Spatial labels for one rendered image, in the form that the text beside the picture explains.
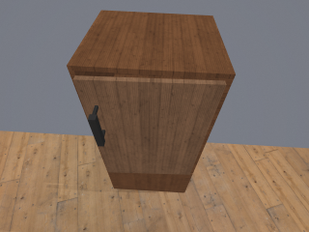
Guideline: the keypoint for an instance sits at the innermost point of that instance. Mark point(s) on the handle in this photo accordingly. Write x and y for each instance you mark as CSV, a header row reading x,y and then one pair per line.
x,y
98,133

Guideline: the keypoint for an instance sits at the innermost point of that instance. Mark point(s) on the cupboard door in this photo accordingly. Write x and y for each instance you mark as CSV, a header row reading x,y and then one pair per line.
x,y
152,125

